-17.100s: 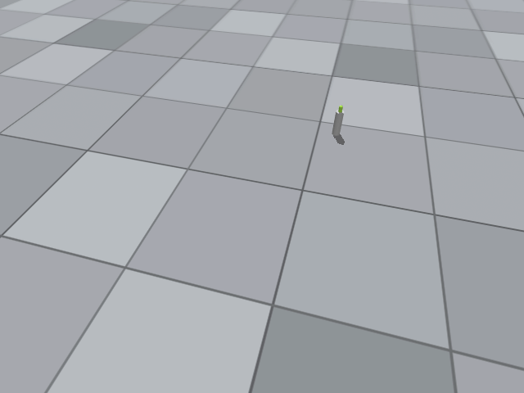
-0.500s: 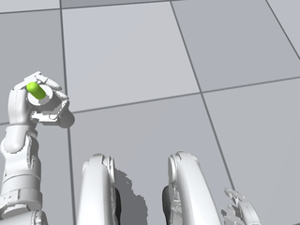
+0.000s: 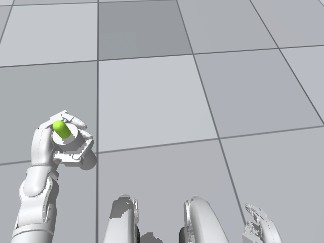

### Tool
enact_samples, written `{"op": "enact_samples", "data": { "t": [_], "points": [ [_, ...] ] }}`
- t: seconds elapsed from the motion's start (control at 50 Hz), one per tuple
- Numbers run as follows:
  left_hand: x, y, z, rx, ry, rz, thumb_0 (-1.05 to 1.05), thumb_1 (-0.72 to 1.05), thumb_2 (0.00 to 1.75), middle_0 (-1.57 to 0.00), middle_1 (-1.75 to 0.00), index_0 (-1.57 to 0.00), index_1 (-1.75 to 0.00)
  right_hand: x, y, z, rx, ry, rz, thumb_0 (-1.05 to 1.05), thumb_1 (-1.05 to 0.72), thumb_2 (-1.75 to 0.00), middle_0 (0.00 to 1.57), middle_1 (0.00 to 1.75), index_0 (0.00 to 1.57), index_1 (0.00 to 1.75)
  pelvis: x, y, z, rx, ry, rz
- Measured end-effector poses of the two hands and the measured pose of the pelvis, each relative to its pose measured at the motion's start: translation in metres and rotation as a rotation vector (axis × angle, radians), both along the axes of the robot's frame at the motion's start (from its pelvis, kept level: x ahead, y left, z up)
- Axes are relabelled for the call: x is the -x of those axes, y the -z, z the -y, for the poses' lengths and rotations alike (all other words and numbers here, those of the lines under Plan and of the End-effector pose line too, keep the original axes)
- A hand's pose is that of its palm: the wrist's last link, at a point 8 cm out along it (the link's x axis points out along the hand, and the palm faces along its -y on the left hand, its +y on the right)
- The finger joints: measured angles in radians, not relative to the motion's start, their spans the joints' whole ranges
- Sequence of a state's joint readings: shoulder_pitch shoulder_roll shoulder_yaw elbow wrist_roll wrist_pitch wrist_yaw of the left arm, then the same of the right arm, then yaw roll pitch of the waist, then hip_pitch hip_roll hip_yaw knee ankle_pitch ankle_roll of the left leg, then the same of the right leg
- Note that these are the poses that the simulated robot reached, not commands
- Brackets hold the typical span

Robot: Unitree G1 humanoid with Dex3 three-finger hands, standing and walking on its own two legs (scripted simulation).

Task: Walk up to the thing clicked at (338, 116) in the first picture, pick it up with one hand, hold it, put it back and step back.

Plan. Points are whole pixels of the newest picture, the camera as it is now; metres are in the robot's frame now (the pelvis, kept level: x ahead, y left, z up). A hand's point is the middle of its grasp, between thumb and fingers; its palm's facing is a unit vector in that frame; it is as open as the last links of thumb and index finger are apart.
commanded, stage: lift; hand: left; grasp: from the side
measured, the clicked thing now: (75, 146) +0.36 +0.22 +0.00
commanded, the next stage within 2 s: hold in 1.08 s
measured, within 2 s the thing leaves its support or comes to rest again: neither
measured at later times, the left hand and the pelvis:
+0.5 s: hand (64, 121) +0.36 +0.20 +0.12, palm faces +0.03 -1.00 -0.04, open 6.9 cm; pelvis +0.03 +0.00 +0.09, yaw +2 degrees
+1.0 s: hand (63, 103) +0.36 +0.18 +0.17, palm faces +0.03 -1.00 -0.01, open 6.9 cm; pelvis +0.05 +0.00 +0.14, yaw +2 degrees
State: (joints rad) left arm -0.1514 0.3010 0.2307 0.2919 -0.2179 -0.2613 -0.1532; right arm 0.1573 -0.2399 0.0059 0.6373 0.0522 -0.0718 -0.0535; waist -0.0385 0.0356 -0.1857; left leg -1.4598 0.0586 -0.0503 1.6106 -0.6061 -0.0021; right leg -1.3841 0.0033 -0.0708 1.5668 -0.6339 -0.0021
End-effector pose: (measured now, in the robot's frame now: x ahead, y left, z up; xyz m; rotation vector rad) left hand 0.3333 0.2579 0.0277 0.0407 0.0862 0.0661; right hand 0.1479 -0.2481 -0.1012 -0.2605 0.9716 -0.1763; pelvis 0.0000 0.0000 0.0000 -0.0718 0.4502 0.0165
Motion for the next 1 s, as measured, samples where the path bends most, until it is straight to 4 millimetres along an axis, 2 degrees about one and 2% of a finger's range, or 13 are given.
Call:
{"op": "enact_samples", "data": {
  "t": [0.16, 0.34, 0.62, 0.8, 1.0],
  "points": [
    [0.000, -0.040, 0.002, -0.001, 0.009, -0.018, 0.01, -0.07, 1.17, -0.90, -1.12, -0.93, -1.16, -0.009, -0.046, -0.005, -0.002, -0.015, 0.040, 0.00, -0.89, -0.89, 0.20, 0.30, 0.20, 0.30, -0.011, -0.040, -0.001, -0.007, -0.014, 0.063],
    [-0.001, -0.076, 0.006, 0.016, 0.024, -0.007, 0.01, -0.07, 1.17, -0.90, -1.12, -0.93, -1.16, -0.008, -0.077, -0.006, -0.011, -0.015, 0.030, 0.00, -0.89, -0.89, 0.20, 0.30, 0.20, 0.30, -0.021, -0.074, -0.002, -0.017, -0.019, 0.118],
    [-0.001, -0.114, 0.016, 0.015, 0.035, -0.005, 0.01, -0.07, 1.17, -0.90, -1.12, -0.93, -1.16, -0.009, -0.109, -0.007, -0.022, -0.017, 0.021, 0.01, -0.90, -0.89, 0.20, 0.30, 0.20, 0.30, -0.033, -0.108, 0.000, -0.034, -0.019, 0.191],
    [-0.005, -0.131, 0.021, 0.025, 0.030, 0.006, 0.01, -0.07, 1.17, -0.90, -1.12, -0.93, -1.16, -0.014, -0.127, -0.005, -0.017, -0.016, 0.032, 0.01, -0.90, -0.90, 0.20, 0.30, 0.20, 0.30, -0.039, -0.125, 0.003, -0.042, -0.019, 0.227],
    [-0.008, -0.144, 0.024, 0.030, 0.037, 0.010, 0.01, -0.07, 1.17, -0.90, -1.12, -0.93, -1.16, -0.018, -0.137, -0.001, -0.016, -0.012, 0.031, 0.00, -0.90, -0.90, 0.20, 0.30, 0.20, 0.30, -0.045, -0.136, 0.005, -0.047, -0.018, 0.258]
  ]
}}
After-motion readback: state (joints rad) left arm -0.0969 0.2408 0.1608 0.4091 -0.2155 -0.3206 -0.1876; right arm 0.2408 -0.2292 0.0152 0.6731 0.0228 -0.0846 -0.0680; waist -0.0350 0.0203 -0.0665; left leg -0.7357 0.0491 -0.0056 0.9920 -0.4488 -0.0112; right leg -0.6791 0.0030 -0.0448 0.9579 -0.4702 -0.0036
